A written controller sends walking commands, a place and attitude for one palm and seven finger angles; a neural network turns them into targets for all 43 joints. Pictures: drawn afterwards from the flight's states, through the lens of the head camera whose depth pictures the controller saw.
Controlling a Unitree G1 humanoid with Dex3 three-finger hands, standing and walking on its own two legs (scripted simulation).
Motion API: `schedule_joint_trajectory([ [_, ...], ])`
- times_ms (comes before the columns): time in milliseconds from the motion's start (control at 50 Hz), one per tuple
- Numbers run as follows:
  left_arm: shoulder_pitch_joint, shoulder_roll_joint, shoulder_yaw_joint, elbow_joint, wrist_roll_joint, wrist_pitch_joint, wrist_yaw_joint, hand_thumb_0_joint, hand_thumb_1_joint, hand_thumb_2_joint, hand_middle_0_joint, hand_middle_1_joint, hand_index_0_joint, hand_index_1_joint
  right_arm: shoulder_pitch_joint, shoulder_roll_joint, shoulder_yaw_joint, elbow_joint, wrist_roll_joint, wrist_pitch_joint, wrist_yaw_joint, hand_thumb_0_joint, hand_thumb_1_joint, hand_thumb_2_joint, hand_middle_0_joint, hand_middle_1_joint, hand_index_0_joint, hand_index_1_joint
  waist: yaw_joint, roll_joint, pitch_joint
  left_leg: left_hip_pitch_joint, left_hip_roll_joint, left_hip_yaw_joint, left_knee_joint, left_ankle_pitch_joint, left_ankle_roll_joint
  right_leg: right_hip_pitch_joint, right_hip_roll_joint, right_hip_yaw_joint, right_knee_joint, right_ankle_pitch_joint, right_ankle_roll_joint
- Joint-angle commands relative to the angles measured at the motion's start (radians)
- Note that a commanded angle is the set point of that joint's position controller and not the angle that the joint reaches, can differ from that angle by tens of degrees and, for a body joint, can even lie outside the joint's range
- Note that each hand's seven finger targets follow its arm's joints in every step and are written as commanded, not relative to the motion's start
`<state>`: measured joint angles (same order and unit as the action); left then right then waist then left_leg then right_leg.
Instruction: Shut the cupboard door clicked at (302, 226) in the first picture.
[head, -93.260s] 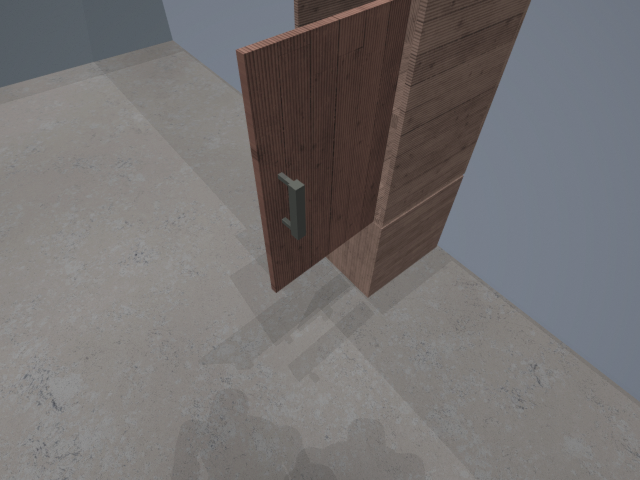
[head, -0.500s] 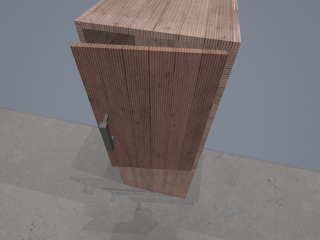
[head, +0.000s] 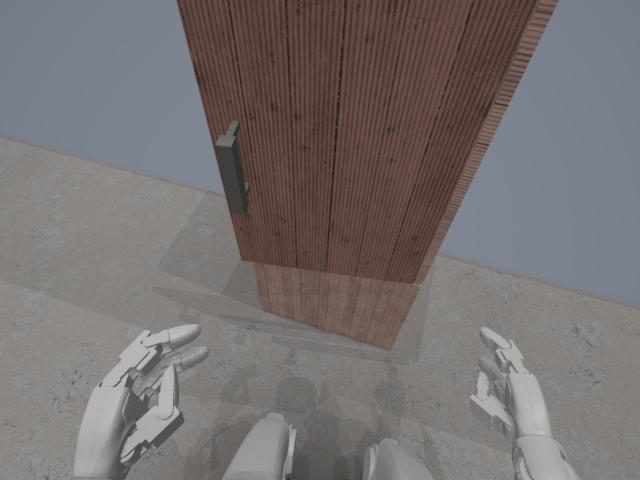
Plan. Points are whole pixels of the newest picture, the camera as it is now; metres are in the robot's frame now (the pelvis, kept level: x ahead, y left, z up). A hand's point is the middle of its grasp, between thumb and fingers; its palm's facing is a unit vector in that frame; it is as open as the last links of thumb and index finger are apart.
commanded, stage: raise the hand and make a fist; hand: left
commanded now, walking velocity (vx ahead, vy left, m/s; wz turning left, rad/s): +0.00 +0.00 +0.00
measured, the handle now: (237, 169) +0.51 +0.19 +0.07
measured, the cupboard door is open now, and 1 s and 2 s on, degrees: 10 10 10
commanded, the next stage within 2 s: bring the fist close to the handle in 1.40 s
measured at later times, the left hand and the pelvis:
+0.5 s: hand (171, 363) +0.22 +0.19 +0.06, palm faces -0.03 -1.00 -0.02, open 3.5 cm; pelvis +0.01 +0.03 +0.01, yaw -1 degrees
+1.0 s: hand (149, 342) +0.24 +0.22 +0.07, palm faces -0.02 -1.00 -0.04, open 3.1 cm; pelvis +0.02 +0.03 +0.02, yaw -1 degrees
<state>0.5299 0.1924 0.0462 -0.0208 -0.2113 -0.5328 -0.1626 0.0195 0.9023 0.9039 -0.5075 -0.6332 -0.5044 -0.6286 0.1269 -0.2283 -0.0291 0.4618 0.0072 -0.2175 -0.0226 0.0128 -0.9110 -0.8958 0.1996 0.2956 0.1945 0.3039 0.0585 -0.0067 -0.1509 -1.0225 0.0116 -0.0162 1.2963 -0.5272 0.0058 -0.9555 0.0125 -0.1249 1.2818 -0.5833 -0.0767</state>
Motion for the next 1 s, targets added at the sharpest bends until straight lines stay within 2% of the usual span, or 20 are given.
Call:
schedule_joint_trajectory([
  [0, -0.19, 0.055, -0.036, -0.309, -0.019, -0.093, -0.054, 0.0, 0.9, 0.9, -0.677, -0.82, -0.677, -0.82, 0.044, -0.129, -0.026, -0.098, 0.004, -0.064, -0.027, 0.0, -0.9, -0.9, 0.2, 0.3, 0.2, 0.3, -0.12, 0.053, -0.172, 0.125, -0.006, -0.044, -0.138, 0.076, 0.035, 0.018, 0.005, 0.172, -0.29, 0.017, 0.048],
  [40, -0.123, 0.07, -0.016, -0.236, -0.031, -0.012, -0.088, 0.0, 0.9, 0.9, -0.713, -0.86, -0.713, -0.86, 0.049, -0.129, -0.022, -0.097, 0.013, -0.058, -0.032, 0.0, -0.9, -0.9, 0.2, 0.3, 0.2, 0.3, -0.099, 0.031, -0.188, 0.105, -0.01, -0.045, -0.148, 0.075, 0.034, 0.059, 0.002, 0.171, -0.301, 0.005, 0.05],
  [60, -0.081, 0.088, 0.01, -0.227, -0.033, 0.032, -0.096, 0.0, 0.9, 0.9, -0.732, -0.88, -0.732, -0.88, 0.04, -0.127, -0.024, -0.108, 0.019, -0.05, -0.035, 0.0, -0.9, -0.9, 0.2, 0.3, 0.2, 0.3, -0.075, 0.025, -0.203, 0.101, -0.01, -0.041, -0.161, 0.076, 0.032, 0.089, -0.002, 0.175, -0.314, -0.007, 0.05],
  [100, -0.062, 0.106, 0.051, -0.23, -0.038, 0.108, -0.086, 0.0, 0.9, 0.9, -0.768, -0.92, -0.768, -0.92, 0.035, -0.118, -0.024, -0.122, 0.028, -0.032, -0.039, 0.0, -0.9, -0.9, 0.2, 0.3, 0.2, 0.3, -0.05, 0.002, -0.227, 0.109, -0.013, -0.037, -0.189, 0.097, 0.031, 0.145, -0.006, 0.173, -0.324, 0.004, 0.054],
  [120, -0.049, 0.134, 0.093, -0.23, -0.034, 0.134, -0.067, 0.0, 0.9, 0.9, -0.787, -0.94, -0.787, -0.94, 0.019, -0.113, -0.024, -0.125, 0.027, -0.025, -0.043, 0.0, -0.9, -0.9, 0.2, 0.3, 0.2, 0.3, -0.028, 0.022, -0.244, 0.119, -0.013, -0.038, -0.199, 0.115, 0.032, 0.156, 0.001, 0.159, -0.309, 0.023, 0.049],
  [140, -0.062, 0.123, 0.096, -0.268, -0.043, 0.145, -0.051, 0.0, 0.9, 0.9, -0.805, -0.96, -0.805, -0.96, 0.025, -0.105, -0.018, -0.136, 0.025, -0.02, -0.041, 0.0, -0.9, -0.9, 0.2, 0.3, 0.2, 0.3, -0.026, 0.012, -0.258, 0.122, -0.017, -0.036, -0.208, 0.13, 0.031, 0.185, -0.005, 0.157, -0.311, 0.046, 0.052],
  [180, -0.059, 0.12, 0.127, -0.287, -0.047, 0.139, -0.011, 0.0, 0.9, 0.9, -0.842, -1.0, -0.842, -1.0, 0.027, -0.096, -0.02, -0.133, 0.021, -0.012, -0.043, 0.0, -0.9, -0.9, 0.2, 0.3, 0.2, 0.3, -0.021, -0.005, -0.255, 0.141, -0.012, -0.037, -0.222, 0.16, 0.027, 0.195, -0.002, 0.138, -0.299, 0.1, 0.054],
  [220, -0.078, 0.125, 0.136, -0.307, -0.044, 0.099, 0.018, 0.0, 0.9, 0.9, -0.878, -1.04, -0.878, -1.04, 0.022, -0.096, -0.016, -0.123, 0.011, -0.014, -0.042, 0.0, -0.9, -0.9, 0.2, 0.3, 0.2, 0.3, -0.02, 0.011, -0.257, 0.15, -0.011, -0.042, -0.225, 0.185, 0.027, 0.182, 0.006, 0.113, -0.269, 0.142, 0.047],
  [240, -0.064, 0.105, 0.117, -0.308, -0.041, 0.075, 0.024, 0.0, 0.9, 0.9, -0.897, -1.06, -0.897, -1.06, 0.034, -0.097, -0.019, -0.12, 0.006, -0.017, -0.039, 0.0, -0.9, -0.9, 0.2, 0.3, 0.2, 0.3, -0.025, 0.018, -0.259, 0.166, -0.01, -0.044, -0.231, 0.201, 0.023, 0.172, 0.003, 0.102, -0.257, 0.171, 0.047],
  [280, -0.05, 0.073, 0.071, -0.274, -0.036, 0.041, 0.02, 0.0, 0.9, 0.9, -0.933, -1.1, -0.933, -1.1, 0.042, -0.105, -0.02, -0.115, 0.005, -0.018, -0.034, 0.0, -0.9, -0.9, 0.2, 0.3, 0.2, 0.3, -0.048, 0.011, -0.205, 0.171, -0.007, -0.051, -0.241, 0.174, 0.021, 0.121, 0.007, 0.085, -0.258, 0.147, 0.047],
  [340, -0.05, 0.081, 0.049, -0.254, -0.025, 0.015, 0.0, 0.0, 0.9, 0.9, -0.988, -1.16, -0.988, -1.16, 0.052, -0.124, -0.024, -0.113, 0.004, -0.021, -0.033, 0.0, -0.9, -0.9, 0.2, 0.3, 0.2, 0.3, -0.058, 0.028, -0.187, 0.173, -0.005, -0.058, -0.25, 0.15, 0.02, 0.09, 0.007, 0.079, -0.252, 0.122, 0.041],
  [380, -0.053, 0.089, 0.051, -0.247, -0.026, 0.017, -0.012, 0.0, 0.9, 0.9, -1.025, -1.2, -1.025, -1.2, 0.061, -0.129, -0.027, -0.117, 0.007, -0.017, -0.035, 0.0, -0.9, -0.9, 0.2, 0.3, 0.2, 0.3, -0.061, 0.032, -0.183, 0.178, -0.006, -0.06, -0.261, 0.128, 0.019, 0.087, 0.006, 0.077, -0.259, 0.105, 0.041],
  [420, -0.048, 0.124, 0.089, -0.258, -0.03, 0.021, -0.012, 0.0, 0.9, 0.9, -1.062, -1.24, -1.062, -1.24, 0.065, -0.133, -0.03, -0.122, 0.008, -0.012, -0.039, 0.0, -0.9, -0.9, 0.2, 0.3, 0.2, 0.3, -0.05, 0.038, -0.213, 0.188, -0.007, -0.057, -0.262, 0.147, 0.021, 0.108, 0.011, 0.079, -0.255, 0.124, 0.038],
  [460, -0.052, 0.116, 0.089, -0.284, -0.036, 0.017, -0.01, 0.0, 0.9, 0.9, -1.098, -1.28, -1.098, -1.28, 0.067, -0.132, -0.03, -0.126, 0.008, -0.008, -0.037, 0.0, -0.9, -0.9, 0.2, 0.3, 0.2, 0.3, -0.045, 0.065, -0.229, 0.221, -0.006, -0.062, -0.275, 0.176, 0.014, 0.113, 0.011, 0.067, -0.245, 0.159, 0.036],
  [640, -0.081, 0.117, 0.087, -0.276, -0.034, 0.034, -0.019, 0.0, 0.9, 0.9, -1.263, -1.46, -1.263, -1.46, 0.082, -0.139, -0.024, -0.138, 0.004, 0.02, -0.031, 0.0, -0.9, -0.9, 0.2, 0.3, 0.2, 0.3, -0.062, 0.095, -0.223, 0.264, 0.0, -0.075, -0.282, 0.221, 0.005, 0.101, 0.02, 0.05, -0.24, 0.212, 0.036],
  [680, -0.091, 0.119, 0.091, -0.251, -0.04, 0.048, -0.034, 0.0, 0.9, 0.9, -1.3, -1.5, -1.3, -1.5, 0.082, -0.141, -0.021, -0.141, 0.007, 0.026, -0.031, 0.0, -0.9, -0.9, 0.2, 0.3, 0.2, 0.3, -0.067, 0.073, -0.2, 0.252, 0.0, -0.075, -0.287, 0.193, 0.006, 0.104, 0.023, 0.052, -0.255, 0.196, 0.037],
  [820, -0.156, 0.159, 0.145, -0.245, -0.066, 0.055, -0.062, 0.0, 0.9, 0.9, -1.3, -1.5, -1.3, -1.5, 0.081, -0.143, -0.011, -0.139, 0.008, 0.026, -0.035, 0.0, -0.9, -0.9, 0.2, 0.3, 0.2, 0.3, -0.058, 0.077, -0.22, 0.246, -0.006, -0.071, -0.277, 0.214, 0.008, 0.137, 0.027, 0.06, -0.258, 0.214, 0.033],
  [900, -0.171, 0.155, 0.146, -0.224, -0.076, 0.054, -0.078, 0.0, 0.9, 0.9, -1.3, -1.5, -1.3, -1.5, 0.082, -0.144, -0.01, -0.134, 0.011, 0.023, -0.034, 0.0, -0.9, -0.9, 0.2, 0.3, 0.2, 0.3, -0.062, 0.07, -0.217, 0.249, -0.004, -0.072, -0.284, 0.197, 0.007, 0.133, 0.024, 0.06, -0.267, 0.199, 0.036],
  [940, -0.183, 0.168, 0.15, -0.23, -0.075, 0.057, -0.082, 0.0, 0.9, 0.9, -1.3, -1.5, -1.3, -1.5, 0.082, -0.148, -0.009, -0.134, 0.012, 0.021, -0.034, 0.0, -0.9, -0.9, 0.2, 0.3, 0.2, 0.3, -0.059, 0.099, -0.223, 0.259, -0.004, -0.073, -0.292, 0.204, 0.005, 0.134, 0.023, 0.061, -0.267, 0.2, 0.034],
  [980, -0.185, 0.169, 0.156, -0.209, -0.082, 0.064, -0.088, 0.0, 0.9, 0.9, -1.3, -1.5, -1.3, -1.5, 0.084, -0.149, -0.01, -0.132, 0.015, 0.021, -0.035, 0.0, -0.9, -0.9, 0.2, 0.3, 0.2, 0.3, -0.063, 0.082, -0.206, 0.252, -0.005, -0.07, -0.297, 0.182, 0.007, 0.134, 0.023, 0.065, -0.28, 0.184, 0.036],
])
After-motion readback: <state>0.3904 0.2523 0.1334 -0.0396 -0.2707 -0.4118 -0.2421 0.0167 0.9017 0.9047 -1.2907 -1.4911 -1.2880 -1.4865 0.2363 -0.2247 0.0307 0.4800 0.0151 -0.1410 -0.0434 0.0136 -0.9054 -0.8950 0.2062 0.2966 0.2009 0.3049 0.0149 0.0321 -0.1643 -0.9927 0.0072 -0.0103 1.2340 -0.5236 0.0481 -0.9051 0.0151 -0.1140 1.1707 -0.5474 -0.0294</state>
